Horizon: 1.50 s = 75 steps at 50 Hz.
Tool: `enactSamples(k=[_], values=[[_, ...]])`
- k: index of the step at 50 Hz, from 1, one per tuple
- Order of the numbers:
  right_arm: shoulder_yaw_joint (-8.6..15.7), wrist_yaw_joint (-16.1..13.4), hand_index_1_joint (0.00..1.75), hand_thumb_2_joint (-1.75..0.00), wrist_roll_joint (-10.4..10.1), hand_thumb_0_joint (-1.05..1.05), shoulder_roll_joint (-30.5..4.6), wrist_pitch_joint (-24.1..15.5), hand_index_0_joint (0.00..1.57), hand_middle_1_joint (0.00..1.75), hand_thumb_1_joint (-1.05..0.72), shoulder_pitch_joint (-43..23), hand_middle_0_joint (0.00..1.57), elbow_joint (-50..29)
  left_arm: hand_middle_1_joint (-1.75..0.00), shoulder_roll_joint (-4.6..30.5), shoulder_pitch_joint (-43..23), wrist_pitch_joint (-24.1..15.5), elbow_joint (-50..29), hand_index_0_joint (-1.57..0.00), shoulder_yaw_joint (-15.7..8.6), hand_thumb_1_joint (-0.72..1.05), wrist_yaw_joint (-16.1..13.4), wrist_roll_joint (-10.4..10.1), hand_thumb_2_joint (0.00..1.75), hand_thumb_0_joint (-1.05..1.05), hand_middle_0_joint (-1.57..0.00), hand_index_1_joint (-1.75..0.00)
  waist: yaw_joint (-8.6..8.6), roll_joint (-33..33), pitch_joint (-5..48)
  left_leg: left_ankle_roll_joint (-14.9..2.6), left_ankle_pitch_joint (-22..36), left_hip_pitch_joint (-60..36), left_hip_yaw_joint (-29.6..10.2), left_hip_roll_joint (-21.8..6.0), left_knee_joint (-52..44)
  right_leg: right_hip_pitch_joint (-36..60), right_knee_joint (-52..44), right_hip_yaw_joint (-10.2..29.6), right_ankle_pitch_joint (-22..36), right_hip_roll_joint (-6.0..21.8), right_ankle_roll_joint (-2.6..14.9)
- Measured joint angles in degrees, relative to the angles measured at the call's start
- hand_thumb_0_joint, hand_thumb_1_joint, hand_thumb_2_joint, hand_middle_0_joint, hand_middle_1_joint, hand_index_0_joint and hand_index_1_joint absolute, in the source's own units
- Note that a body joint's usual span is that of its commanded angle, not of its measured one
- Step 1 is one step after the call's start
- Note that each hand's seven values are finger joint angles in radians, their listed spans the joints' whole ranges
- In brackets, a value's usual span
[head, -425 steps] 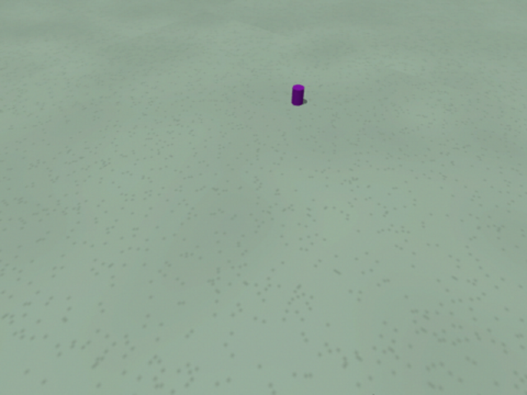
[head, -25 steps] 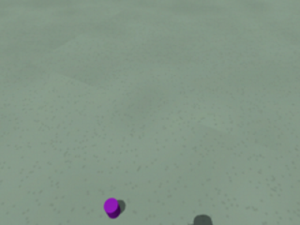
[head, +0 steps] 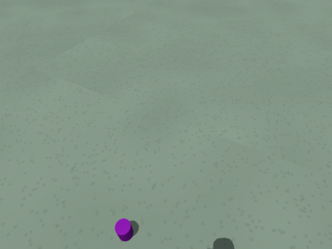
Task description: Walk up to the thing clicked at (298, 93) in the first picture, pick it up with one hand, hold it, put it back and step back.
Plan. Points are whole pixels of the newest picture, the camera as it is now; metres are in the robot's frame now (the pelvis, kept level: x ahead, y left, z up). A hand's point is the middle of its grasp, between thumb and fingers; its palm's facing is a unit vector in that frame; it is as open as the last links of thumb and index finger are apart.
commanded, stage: stand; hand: left
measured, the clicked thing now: (124, 230) +0.39 +0.25 -0.72
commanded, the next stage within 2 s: walk up in 0.70 s
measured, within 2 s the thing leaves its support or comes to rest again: neither
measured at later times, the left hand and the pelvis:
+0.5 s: hand out of the picture +0.08 +0.25 -0.16, palm faces -0.02 -0.94 -0.34, open 7.4 cm; pelvis +0.01 +0.00 +0.00, yaw +0 degrees
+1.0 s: hand out of the picture +0.07 +0.32 -0.16, palm faces +0.00 -0.90 -0.44, open 7.4 cm; pelvis -0.04 +0.04 -0.02, yaw +2 degrees
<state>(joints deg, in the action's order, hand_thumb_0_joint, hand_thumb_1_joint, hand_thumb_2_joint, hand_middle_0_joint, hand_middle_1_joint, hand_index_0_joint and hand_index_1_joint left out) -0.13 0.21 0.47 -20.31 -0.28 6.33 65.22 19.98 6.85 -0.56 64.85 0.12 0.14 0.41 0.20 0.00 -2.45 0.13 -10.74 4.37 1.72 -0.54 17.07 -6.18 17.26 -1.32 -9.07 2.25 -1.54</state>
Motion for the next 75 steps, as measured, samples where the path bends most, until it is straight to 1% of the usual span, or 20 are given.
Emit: enactSamples(k=[36, 41, 44, 47, 49, 50, 51, 52, 53, 54, 55, 56, 58, 60, 65, 70, 72, 73, 74, 75], values=[[0.44, 0.02, 0.30, -0.90, -0.04, 0.01, 0.01, 0.23, 0.21, 0.30, -0.90, -0.23, 0.21, -0.74, -0.30, -0.10, -0.31, -0.14, -0.61, -0.20, 0.04, 0.91, -0.24, -0.03, 0.90, 0.00, -0.20, -0.30, 0.02, -0.09, -0.07, -0.28, -0.92, -0.25, -0.07, 0.27, 0.34, 0.36, 0.23, -0.07, -0.90, 0.30, -0.31], [2.75, 0.54, 0.30, -0.90, -0.18, 0.01, -1.34, 2.57, 0.21, 0.30, -0.90, -1.31, 0.21, -3.88, -0.30, 0.38, -1.39, -0.18, -3.48, -0.21, -1.05, 0.90, -1.17, -0.35, 0.90, 0.00, -0.21, -0.30, -0.10, -0.73, -2.91, -0.71, -2.37, 3.22, -0.46, 0.60, 5.44, -2.61, 4.67, -0.33, -2.17, 0.74, -0.31], [3.90, 0.90, 0.30, -0.90, -0.02, 0.01, -2.78, 3.72, 0.21, 0.30, -0.90, -1.66, 0.21, -6.12, -0.30, 1.00, -1.71, 0.16, -5.43, -0.21, -1.60, 0.90, -1.62, -0.07, 0.90, 0.00, -0.21, -0.30, -0.28, -1.46, -4.22, -1.24, -3.99, 7.10, -1.05, 0.92, 12.21, -4.85, 8.07, -0.62, -3.20, 1.08, -0.29], [4.89, 1.44, 0.30, -0.90, 0.34, 0.01, -3.95, 5.07, 0.21, 0.30, -0.90, -1.41, 0.21, -8.81, -0.30, 1.73, -1.78, 0.38, -7.66, -0.21, -2.30, 0.90, -2.08, 0.89, 0.90, 0.00, -0.21, -0.30, 0.02, -1.14, -5.38, -1.76, -15.12, 12.45, -2.99, 2.47, 27.23, -7.31, 11.46, -0.14, -4.05, 2.32, -0.07], [5.38, 1.79, 0.30, -0.90, 0.26, 0.01, -4.24, 5.21, 0.21, 0.30, -0.90, -0.80, 0.20, -10.52, -0.30, 2.48, -1.86, 0.53, -8.95, -0.21, -2.66, 0.90, -2.25, 1.36, 0.90, 0.00, -0.21, -0.30, -0.17, -0.53, -6.03, -2.05, -18.96, 13.91, -4.14, 2.32, 31.50, -8.82, 13.09, 0.07, -4.21, 3.34, -0.17], [5.56, 1.90, 0.30, -0.90, 0.27, 0.01, -4.26, 5.03, 0.21, 0.30, -0.90, -0.37, 0.20, -11.16, -0.30, 2.93, -1.93, 0.61, -9.51, -0.21, -2.76, 0.90, -2.24, 1.59, 0.90, 0.00, -0.21, -0.30, -0.34, -0.16, -6.20, -2.05, -19.05, 13.75, -4.42, 1.83, 30.59, -9.73, 14.08, 0.14, -4.39, 3.89, -0.50], [5.70, 1.96, 0.30, -0.90, 0.33, 0.01, -4.25, 4.66, 0.21, 0.30, -0.90, 0.16, 0.20, -11.59, -0.30, 3.43, -2.05, 0.77, -10.02, -0.21, -2.78, 0.90, -2.14, 1.68, 0.90, 0.00, -0.21, -0.30, -0.54, 0.27, -6.29, -1.93, -17.35, 12.92, -4.41, 1.21, 27.61, -10.81, 15.49, 0.25, -4.81, 4.49, -0.90], [5.79, 1.98, 0.30, -0.90, 0.42, 0.01, -4.32, 4.13, 0.20, 0.30, -0.90, 0.79, 0.20, -11.79, -0.30, 3.91, -2.19, 1.09, -10.53, -0.21, -2.73, 0.90, -1.97, 1.58, 0.90, 0.00, -0.21, -0.30, -0.74, 0.60, -6.28, -1.69, -13.94, 11.38, -4.23, 0.57, 22.81, -12.13, 17.57, 0.40, -5.62, 5.06, -1.13], [5.97, 1.79, 0.30, -0.90, 0.73, 0.01, -4.14, 3.52, 0.21, 0.30, -0.90, 1.27, 0.20, -11.67, -0.30, 4.42, -2.54, 1.50, -10.93, -0.21, -2.75, 0.90, -1.83, 1.29, 0.90, 0.00, -0.21, -0.30, -0.80, 1.35, -6.63, -0.77, -9.65, 10.46, -3.90, 0.74, 19.79, -13.63, 20.47, 0.99, -6.86, 5.82, -0.34], [5.92, 1.48, 0.30, -0.90, 1.14, 0.01, -3.36, 3.10, 0.20, 0.30, -0.90, 1.48, 0.20, -11.23, -0.30, 4.90, -3.07, 2.04, -11.06, -0.21, -2.96, 0.90, -1.88, 0.97, 0.90, 0.00, -0.21, -0.30, -0.31, 2.70, -7.52, -0.34, -9.14, 10.40, -3.04, 1.53, 20.36, -14.87, 23.90, 3.70, -11.19, 5.37, 0.67], [5.49, 1.39, 0.30, -0.90, 1.24, 0.01, -2.65, 2.87, 0.20, 0.30, -0.90, 1.87, 0.20, -10.84, -0.30, 5.05, -3.26, 2.59, -10.97, -0.21, -3.10, 0.90, -2.03, 0.74, 0.90, 0.00, -0.21, -0.30, -0.26, 3.18, -7.86, -0.36, -9.46, 10.63, -2.85, 1.72, 21.12, -15.79, 27.49, 6.38, -16.22, 3.35, 1.40], [5.01, 1.34, 0.30, -0.90, 1.20, 0.01, -1.92, 2.70, 0.20, 0.30, -0.90, 2.42, 0.20, -10.53, -0.30, 5.11, -3.23, 3.08, -10.69, -0.20, -3.12, 0.90, -2.04, 0.56, 0.90, 0.00, -0.20, -0.30, -0.60, 3.27, -7.80, -0.54, -9.49, 10.78, -3.16, 1.63, 21.19, -16.46, 31.21, 8.26, -19.44, 0.98, 1.95], [4.06, 0.90, 0.30, -0.90, 1.13, 0.01, -0.40, 2.36, 0.21, 0.30, -0.90, 3.40, 0.20, -10.07, -0.30, 5.27, -2.62, 3.55, -10.24, -0.20, -3.14, 0.91, -1.75, 0.05, 0.90, 0.00, -0.20, -0.30, -0.60, 3.69, -7.40, -0.80, -8.62, 10.38, -3.10, 1.33, 19.66, -17.44, 37.63, 10.21, -20.48, -2.78, 2.58], [3.51, 0.44, 0.30, -0.90, 1.02, 0.01, 0.56, 1.73, 0.21, 0.30, -0.90, 4.10, 0.21, -10.21, -0.30, 5.12, -1.32, 3.61, -9.97, -0.20, -3.12, 0.91, -1.34, -0.10, 0.90, 0.00, -0.20, -0.30, -0.29, 3.75, -7.04, -0.97, -7.69, 9.84, -2.44, 0.83, 18.05, -17.43, 40.63, 9.85, -19.55, -4.74, 2.62], [3.36, -0.62, 0.30, -0.90, 0.81, 0.01, 0.79, -0.35, 0.21, 0.30, -0.90, 5.32, 0.21, -12.23, -0.30, 4.15, 1.59, 4.40, -9.78, -0.20, -3.23, 0.91, 0.09, 0.88, 0.90, 0.00, -0.20, -0.30, -0.13, 3.00, -7.05, -1.13, -6.34, 8.97, -0.65, -0.16, 16.01, -13.62, 36.35, 7.79, -20.00, -5.17, 2.09], [3.32, -1.22, 0.30, -0.90, 0.94, 0.01, -0.84, -1.02, 0.21, 0.30, -0.90, 5.99, 0.21, -14.07, -0.30, 3.82, 2.83, 4.21, -10.48, -0.20, -3.70, 0.91, 1.08, 1.33, 0.90, 0.01, -0.20, -0.30, -0.29, 1.93, -6.85, -0.47, -6.28, 10.13, 0.74, -1.65, 17.09, -10.23, 28.39, 5.37, -20.13, -3.47, 2.68], [3.18, -1.20, 0.30, -0.90, 0.93, 0.01, -1.75, -0.72, 0.21, 0.30, -0.90, 6.12, 0.21, -14.35, -0.30, 3.74, 3.19, 3.49, -10.75, -0.20, -3.92, 0.91, 1.28, 1.30, 0.90, 0.01, -0.20, -0.30, -0.31, 1.32, -6.37, 0.15, -6.88, 11.09, 0.95, -2.50, 18.73, -7.39, 21.34, 4.04, -17.52, -2.81, 3.36], [3.08, -1.21, 0.30, -0.90, 0.80, 0.01, -2.29, -0.43, 0.21, 0.30, -0.90, 6.02, 0.21, -14.28, -0.30, 3.49, 3.27, 2.91, -10.71, -0.20, -4.05, 0.91, 1.21, 1.34, 0.90, 0.01, -0.20, -0.30, -0.26, 0.61, -6.30, 0.61, -7.44, 11.56, 0.81, -3.25, 20.04, -5.94, 17.50, 3.60, -12.28, -3.11, 3.11], [3.04, -1.29, 0.30, -0.90, 0.55, 0.01, -2.83, -0.01, 0.21, 0.30, -0.90, 5.84, 0.21, -14.02, -0.30, 2.87, 3.24, 2.34, -10.58, -0.20, -4.13, 0.91, 1.12, 1.55, 0.90, 0.00, -0.20, -0.30, -0.60, -0.77, -6.48, 0.30, -7.89, 11.96, -0.25, -4.16, 21.53, -5.13, 16.39, 2.83, -9.78, -4.07, 2.59], [3.00, -1.42, 0.30, -0.90, 0.33, 0.01, -3.05, 0.49, 0.21, 0.30, -0.90, 5.83, 0.21, -13.62, -0.30, 2.42, 3.48, 1.93, -10.63, -0.20, -3.95, 0.91, 1.14, 1.64, 0.90, 0.00, -0.20, -0.30, -0.73, -1.41, -6.12, -0.07, -10.84, 12.52, -1.50, -4.01, 23.26, -4.90, 16.28, 2.47, -9.51, -4.49, 2.45]])
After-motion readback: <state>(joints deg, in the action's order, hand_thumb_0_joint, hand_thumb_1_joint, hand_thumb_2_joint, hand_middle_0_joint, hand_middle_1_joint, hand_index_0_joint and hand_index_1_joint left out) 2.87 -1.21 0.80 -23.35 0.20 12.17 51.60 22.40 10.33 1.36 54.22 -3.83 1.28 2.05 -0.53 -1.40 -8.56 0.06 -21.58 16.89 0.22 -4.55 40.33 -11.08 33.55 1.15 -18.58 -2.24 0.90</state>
